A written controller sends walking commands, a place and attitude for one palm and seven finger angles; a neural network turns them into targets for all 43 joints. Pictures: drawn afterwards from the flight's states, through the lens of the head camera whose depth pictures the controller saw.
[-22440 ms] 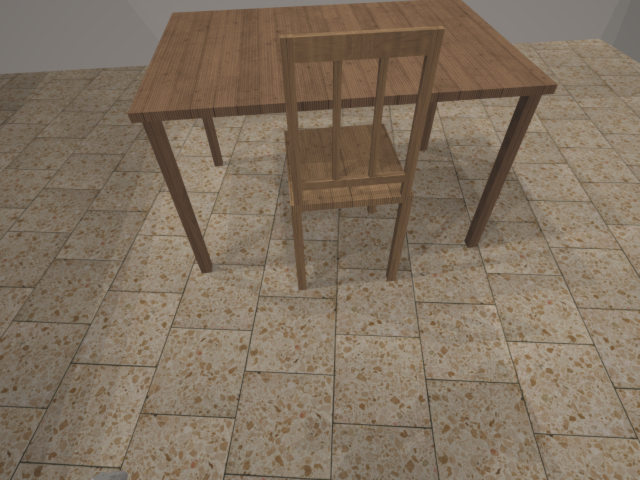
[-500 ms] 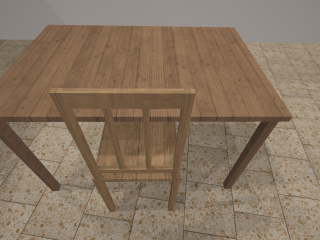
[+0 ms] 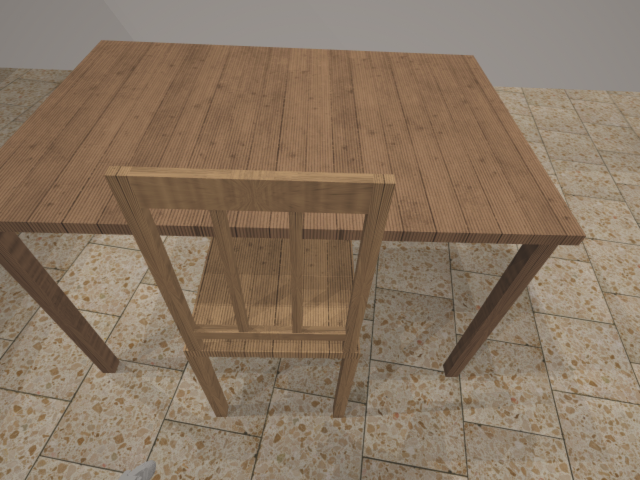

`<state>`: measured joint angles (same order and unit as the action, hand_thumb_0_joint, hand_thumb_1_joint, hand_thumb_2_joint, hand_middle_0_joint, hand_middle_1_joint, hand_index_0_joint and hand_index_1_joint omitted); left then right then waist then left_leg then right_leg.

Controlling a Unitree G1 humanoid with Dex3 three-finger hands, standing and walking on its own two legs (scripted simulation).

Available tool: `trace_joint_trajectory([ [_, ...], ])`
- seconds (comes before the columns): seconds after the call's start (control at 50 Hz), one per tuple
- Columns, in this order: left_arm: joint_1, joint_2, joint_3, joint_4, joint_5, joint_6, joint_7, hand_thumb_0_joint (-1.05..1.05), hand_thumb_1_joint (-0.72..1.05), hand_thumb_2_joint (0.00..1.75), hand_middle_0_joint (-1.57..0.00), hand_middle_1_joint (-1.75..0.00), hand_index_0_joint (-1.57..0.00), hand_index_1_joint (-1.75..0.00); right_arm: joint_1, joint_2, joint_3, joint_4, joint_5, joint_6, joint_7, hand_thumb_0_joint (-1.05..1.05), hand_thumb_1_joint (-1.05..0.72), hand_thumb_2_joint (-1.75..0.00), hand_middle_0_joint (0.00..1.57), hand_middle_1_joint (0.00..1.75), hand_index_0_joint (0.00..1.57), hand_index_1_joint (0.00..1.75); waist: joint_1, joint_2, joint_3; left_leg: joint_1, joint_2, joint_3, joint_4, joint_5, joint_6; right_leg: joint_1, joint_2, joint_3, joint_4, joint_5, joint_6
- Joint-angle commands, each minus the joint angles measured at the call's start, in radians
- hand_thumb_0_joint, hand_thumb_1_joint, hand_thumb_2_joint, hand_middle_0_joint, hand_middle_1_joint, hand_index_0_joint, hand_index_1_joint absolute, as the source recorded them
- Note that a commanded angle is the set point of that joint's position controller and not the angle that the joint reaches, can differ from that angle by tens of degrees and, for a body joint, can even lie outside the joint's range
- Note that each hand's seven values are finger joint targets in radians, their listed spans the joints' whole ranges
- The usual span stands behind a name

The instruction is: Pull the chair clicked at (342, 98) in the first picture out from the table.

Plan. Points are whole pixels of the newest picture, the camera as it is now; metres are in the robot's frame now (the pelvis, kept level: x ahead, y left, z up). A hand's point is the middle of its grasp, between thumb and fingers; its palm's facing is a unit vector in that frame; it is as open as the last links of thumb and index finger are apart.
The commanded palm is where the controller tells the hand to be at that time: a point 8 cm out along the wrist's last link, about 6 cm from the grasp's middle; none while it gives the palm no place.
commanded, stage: raise the hand toward the chair's back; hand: left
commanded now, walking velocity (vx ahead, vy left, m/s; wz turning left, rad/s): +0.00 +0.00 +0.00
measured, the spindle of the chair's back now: (233, 279) +0.43 +0.18 -0.07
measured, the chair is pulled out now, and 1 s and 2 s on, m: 0.00 0.00 0.00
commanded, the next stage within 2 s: aim the fingers beside a spindle in 2.00 s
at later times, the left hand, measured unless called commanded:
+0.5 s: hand (182, 472) +0.14 +0.17 -0.05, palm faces +0.13 -0.99 -0.08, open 10.8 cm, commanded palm +0.13 +0.23 -0.06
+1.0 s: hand (175, 435) +0.18 +0.19 -0.05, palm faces +0.08 -1.00 -0.05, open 15.0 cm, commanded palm +0.15 +0.25 -0.04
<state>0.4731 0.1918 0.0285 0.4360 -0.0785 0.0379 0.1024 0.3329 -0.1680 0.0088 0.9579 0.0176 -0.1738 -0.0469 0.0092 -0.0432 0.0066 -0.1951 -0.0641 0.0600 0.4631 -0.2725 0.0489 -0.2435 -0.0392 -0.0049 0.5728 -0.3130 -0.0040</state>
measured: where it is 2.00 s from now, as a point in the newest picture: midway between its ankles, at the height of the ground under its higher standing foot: outside the picture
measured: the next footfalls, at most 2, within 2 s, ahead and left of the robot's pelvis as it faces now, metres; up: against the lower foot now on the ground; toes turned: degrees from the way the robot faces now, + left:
none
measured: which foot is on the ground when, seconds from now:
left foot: down 0.00-1.00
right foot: down 0.00-1.00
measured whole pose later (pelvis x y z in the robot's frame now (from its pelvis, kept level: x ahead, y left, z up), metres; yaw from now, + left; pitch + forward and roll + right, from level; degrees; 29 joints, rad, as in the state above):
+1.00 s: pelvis -0.04 -0.01 -0.09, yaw +2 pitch +16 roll -2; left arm 0.36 0.23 0.19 0.06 -0.28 -0.44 -0.25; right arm 0.21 -0.25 -0.03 0.57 0.02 -0.24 -0.05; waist -0.01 0.02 -0.14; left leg -0.93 -0.01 -0.02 1.16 -0.52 0.03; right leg -0.89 0.00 -0.10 1.12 -0.51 -0.04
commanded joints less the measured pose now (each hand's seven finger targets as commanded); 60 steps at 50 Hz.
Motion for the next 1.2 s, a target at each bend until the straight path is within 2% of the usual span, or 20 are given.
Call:
trace_joint_trajectory([
  [0.0, -0.207, 0.039, 0.055, -0.416, -0.068, -0.199, -0.024, 0.00, 0.76, 0.84, -0.19, -0.28, -0.19, -0.28, -0.117, -0.220, -0.068, -0.272, -0.008, -0.150, 0.000, 0.00, -0.90, -0.90, 0.20, 0.30, 0.20, 0.30, -0.077, 0.025, 0.000, -0.114, 0.091, -0.143, 0.076, 0.201, -0.071, -0.262, 0.041, -0.102, 0.011, 0.008, -0.017],
  [0.04, -0.022, 0.063, 0.170, -0.249, -0.091, -0.343, -0.103, 0.00, 0.71, 0.82, -0.18, -0.27, -0.18, -0.27, -0.144, -0.217, -0.083, -0.332, -0.018, -0.142, 0.013, 0.00, -0.90, -0.90, 0.20, 0.30, 0.20, 0.30, -0.017, -0.078, -0.066, -0.278, 0.061, -0.117, 0.215, 0.100, -0.063, -0.321, 0.050, -0.113, 0.091, 0.024, -0.028],
  [0.06, 0.028, 0.018, 0.161, -0.188, -0.113, -0.426, -0.155, 0.00, 0.69, 0.81, -0.18, -0.27, -0.18, -0.27, -0.171, -0.210, -0.085, -0.361, -0.023, -0.142, 0.020, 0.00, -0.90, -0.90, 0.20, 0.30, 0.20, 0.30, -0.002, -0.186, -0.114, -0.364, 0.055, -0.107, 0.290, 0.065, -0.060, -0.377, 0.053, -0.115, 0.172, 0.002, -0.027],
  [0.08, 0.076, -0.038, 0.128, -0.173, -0.138, -0.510, -0.221, 0.00, 0.67, 0.80, -0.18, -0.26, -0.18, -0.26, -0.200, -0.203, -0.089, -0.398, -0.023, -0.148, 0.031, 0.00, -0.90, -0.90, 0.20, 0.30, 0.20, 0.30, 0.021, -0.215, -0.121, -0.455, 0.050, -0.089, 0.347, 0.013, -0.059, -0.434, 0.052, -0.103, 0.231, -0.036, -0.026],
  [0.12, 0.055, 0.012, 0.171, -0.185, -0.183, -0.672, -0.360, 0.00, 0.62, 0.78, -0.17, -0.26, -0.17, -0.26, -0.218, -0.208, -0.100, -0.453, -0.015, -0.160, 0.053, 0.00, -0.90, -0.90, 0.20, 0.30, 0.20, 0.30, 0.039, -0.109, -0.188, -0.575, 0.033, -0.068, 0.451, -0.056, -0.065, -0.492, 0.043, -0.057, 0.321, -0.093, -0.038],
  [0.14, 0.072, 0.074, 0.224, -0.143, -0.189, -0.707, -0.415, 0.00, 0.60, 0.77, -0.17, -0.25, -0.17, -0.25, -0.218, -0.211, -0.103, -0.477, -0.005, -0.161, 0.063, 0.00, -0.90, -0.90, 0.20, 0.30, 0.20, 0.30, 0.053, -0.007, -0.205, -0.606, 0.025, -0.055, 0.490, -0.069, -0.064, -0.496, 0.032, -0.016, 0.340, -0.100, -0.047],
  [0.2, -0.081, 0.157, 0.256, -0.285, -0.236, -0.625, -0.477, 0.00, 0.53, 0.74, -0.16, -0.24, -0.16, -0.24, -0.263, -0.229, -0.090, -0.606, 0.026, -0.143, 0.046, 0.00, -0.90, -0.90, 0.20, 0.30, 0.20, 0.30, 0.045, 0.004, -0.257, -0.722, 0.007, -0.030, 0.528, -0.228, -0.037, -0.495, 0.020, 0.063, 0.314, -0.339, -0.029],
  [0.24, -0.179, 0.221, 0.308, -0.438, -0.261, -0.581, -0.446, 0.00, 0.48, 0.72, -0.16, -0.23, -0.16, -0.23, -0.265, -0.218, -0.085, -0.644, 0.030, -0.138, 0.020, 0.00, -0.90, -0.90, 0.20, 0.30, 0.20, 0.30, 0.033, 0.017, -0.291, -0.761, 0.013, -0.036, 0.577, -0.275, -0.024, -0.501, 0.015, 0.135, 0.274, -0.474, -0.016],
  [0.3, -0.262, 0.213, 0.279, -0.699, -0.241, -0.607, -0.364, 0.00, 0.41, 0.69, -0.15, -0.22, -0.15, -0.22, -0.187, -0.186, -0.074, -0.631, 0.019, -0.138, 0.001, 0.00, -0.90, -0.90, 0.20, 0.30, 0.20, 0.30, -0.001, 0.154, -0.366, -0.673, 0.039, -0.056, 0.597, -0.202, -0.012, -0.493, 0.024, 0.128, 0.284, -0.381, -0.022],
  [0.34, -0.293, 0.221, 0.254, -0.759, -0.221, -0.637, -0.336, 0.00, 0.36, 0.67, -0.15, -0.22, -0.15, -0.22, -0.158, -0.186, -0.068, -0.597, 0.009, -0.142, -0.011, 0.00, -0.90, -0.90, 0.20, 0.30, 0.20, 0.30, -0.043, 0.108, -0.386, -0.675, 0.054, -0.069, 0.635, -0.149, -0.005, -0.507, 0.033, 0.125, 0.303, -0.289, -0.014],
  [0.4, -0.258, 0.175, 0.188, -0.633, -0.208, -0.634, -0.373, 0.00, 0.29, 0.64, -0.14, -0.20, -0.14, -0.20, -0.155, -0.189, -0.057, -0.540, 0.008, -0.153, -0.016, 0.00, -0.90, -0.90, 0.20, 0.30, 0.20, 0.30, -0.074, 0.122, -0.308, -0.706, 0.062, -0.087, 0.657, -0.117, -0.008, -0.539, 0.034, 0.106, 0.322, -0.190, -0.012],
  [0.46, -0.216, 0.187, 0.215, -0.495, -0.225, -0.567, -0.436, 0.00, 0.22, 0.61, -0.13, -0.19, -0.13, -0.19, -0.167, -0.196, -0.055, -0.519, 0.022, -0.152, -0.023, 0.00, -0.90, -0.90, 0.20, 0.30, 0.20, 0.30, -0.061, 0.066, -0.307, -0.755, 0.060, -0.091, 0.667, -0.121, -0.009, -0.501, 0.022, 0.126, 0.301, -0.196, 0.000],
  [0.5, -0.200, 0.210, 0.253, -0.495, -0.245, -0.515, -0.459, 0.00, 0.18, 0.59, -0.13, -0.19, -0.13, -0.19, -0.174, -0.195, -0.056, -0.527, 0.028, -0.149, -0.027, 0.00, -0.90, -0.90, 0.20, 0.30, 0.20, 0.30, -0.033, 0.057, -0.364, -0.745, 0.057, -0.089, 0.648, -0.104, -0.009, -0.434, 0.011, 0.132, 0.288, -0.183, 0.006],
  [0.58, -0.149, 0.222, 0.334, -0.527, -0.265, -0.474, -0.431, 0.00, 0.08, 0.55, -0.12, -0.17, -0.12, -0.17, -0.182, -0.171, -0.061, -0.528, 0.025, -0.140, -0.024, 0.00, -0.90, -0.90, 0.20, 0.30, 0.20, 0.30, 0.010, 0.035, -0.448, -0.715, 0.056, -0.095, 0.619, -0.018, -0.015, -0.327, -0.003, 0.124, 0.307, -0.010, 0.020],
  [0.64, -0.114, 0.193, 0.326, -0.506, -0.252, -0.493, -0.389, 0.00, 0.01, 0.52, -0.11, -0.16, -0.11, -0.16, -0.190, -0.161, -0.067, -0.514, 0.018, -0.137, -0.018, 0.00, -0.90, -0.90, 0.20, 0.30, 0.20, 0.30, 0.007, -0.002, -0.416, -0.698, 0.059, -0.098, 0.596, 0.013, -0.015, -0.347, 0.009, 0.080, 0.332, 0.063, 0.019],
  [0.72, -0.131, 0.170, 0.280, -0.506, -0.232, -0.534, -0.377, 0.00, -0.08, 0.48, -0.10, -0.15, -0.10, -0.15, -0.173, -0.176, -0.074, -0.510, 0.013, -0.137, -0.012, 0.00, -0.90, -0.90, 0.20, 0.30, 0.20, 0.30, -0.013, 0.014, -0.385, -0.672, 0.058, -0.096, 0.579, 0.005, -0.013, -0.412, 0.020, 0.043, 0.347, 0.018, 0.007],
  [0.92, -0.143, 0.174, 0.247, -0.599, -0.219, -0.561, -0.347, 0.00, -0.31, 0.38, -0.08, -0.11, -0.08, -0.11, -0.151, -0.201, -0.072, -0.538, 0.008, -0.121, -0.010, 0.00, -0.90, -0.90, 0.20, 0.30, 0.20, 0.30, -0.014, 0.104, -0.397, -0.551, 0.061, -0.115, 0.522, 0.033, -0.020, -0.495, 0.046, -0.051, 0.387, 0.007, -0.020],
  [1.12, -0.178, 0.174, 0.220, -0.599, -0.204, -0.505, -0.342, 0.00, -0.50, 0.30, -0.06, -0.08, -0.06, -0.08, -0.142, -0.212, -0.052, -0.580, 0.008, -0.081, -0.007, 0.00, -0.90, -0.90, 0.20, 0.30, 0.20, 0.30, -0.022, 0.130, -0.364, -0.516, 0.066, -0.143, 0.481, 0.006, -0.037, -0.525, 0.056, -0.079, 0.377, -0.039, -0.027],
  [1.14, -0.181, 0.187, 0.231, -0.578, -0.199, -0.497, -0.339, 0.00, -0.50, 0.30, -0.06, -0.08, -0.06, -0.08, -0.145, -0.215, -0.051, -0.578, 0.009, -0.076, -0.009, 0.00, -0.90, -0.90, 0.20, 0.30, 0.20, 0.30, -0.026, 0.100, -0.349, -0.521, 0.070, -0.147, 0.479, -0.008, -0.034, -0.534, 0.060, -0.080, 0.373, -0.051, -0.026],
  [1.18, -0.203, 0.178, 0.213, -0.620, -0.200, -0.499, -0.343, 0.00, -0.50, 0.30, -0.06, -0.08, -0.06, -0.08, -0.141, -0.214, -0.047, -0.586, 0.009, -0.076, -0.008, 0.00, -0.90, -0.90, 0.20, 0.30, 0.20, 0.30, -0.025, 0.152, -0.368, -0.486, 0.071, -0.154, 0.470, 0.010, -0.043, -0.535, 0.058, -0.083, 0.377, -0.046, -0.030],
])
